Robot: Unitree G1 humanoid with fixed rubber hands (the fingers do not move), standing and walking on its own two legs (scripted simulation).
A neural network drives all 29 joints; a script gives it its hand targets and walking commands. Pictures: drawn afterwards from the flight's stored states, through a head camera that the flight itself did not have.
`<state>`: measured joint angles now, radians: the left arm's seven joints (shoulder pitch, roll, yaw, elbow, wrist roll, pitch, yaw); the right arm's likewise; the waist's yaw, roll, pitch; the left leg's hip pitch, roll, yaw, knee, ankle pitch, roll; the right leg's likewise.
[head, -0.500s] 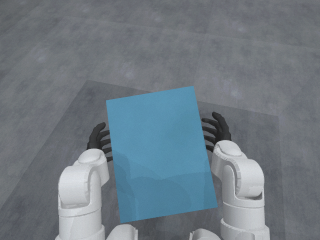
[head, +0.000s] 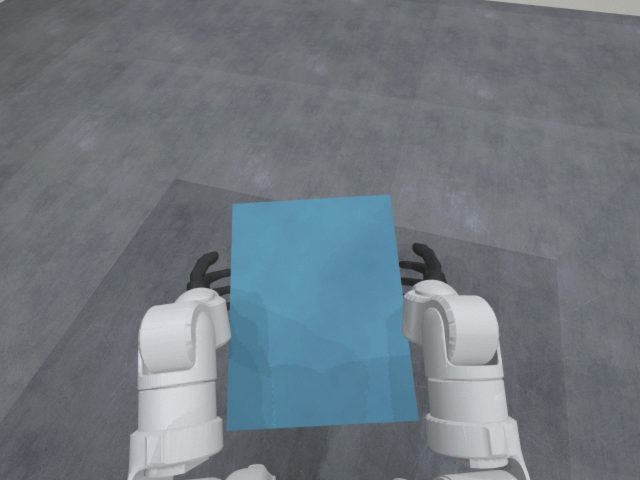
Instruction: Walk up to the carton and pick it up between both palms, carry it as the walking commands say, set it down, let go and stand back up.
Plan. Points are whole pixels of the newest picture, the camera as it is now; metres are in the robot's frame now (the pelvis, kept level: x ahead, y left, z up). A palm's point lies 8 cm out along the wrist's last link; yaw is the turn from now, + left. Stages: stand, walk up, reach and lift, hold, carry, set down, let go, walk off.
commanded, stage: carry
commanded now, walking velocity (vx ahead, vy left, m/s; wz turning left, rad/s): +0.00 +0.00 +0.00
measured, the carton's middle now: (320, 320) +0.33 +0.00 -0.06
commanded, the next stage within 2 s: none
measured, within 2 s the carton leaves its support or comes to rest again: neither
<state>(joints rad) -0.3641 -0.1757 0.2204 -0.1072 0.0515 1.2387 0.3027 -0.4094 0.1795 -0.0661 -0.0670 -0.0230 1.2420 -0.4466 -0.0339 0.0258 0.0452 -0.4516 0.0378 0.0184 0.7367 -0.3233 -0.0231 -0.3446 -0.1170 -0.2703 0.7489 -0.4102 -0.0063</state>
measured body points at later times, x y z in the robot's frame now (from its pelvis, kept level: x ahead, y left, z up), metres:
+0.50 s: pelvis +0.01 +0.02 +0.01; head +0.06 +0.01 +0.46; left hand +0.34 +0.16 +0.07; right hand +0.33 -0.11 +0.07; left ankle +0.04 +0.13 -0.71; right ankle -0.02 -0.08 -0.71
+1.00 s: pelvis -0.05 +0.04 +0.00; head -0.04 +0.02 +0.45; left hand +0.27 +0.16 +0.09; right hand +0.25 -0.11 +0.09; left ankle +0.04 +0.13 -0.71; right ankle -0.02 -0.06 -0.71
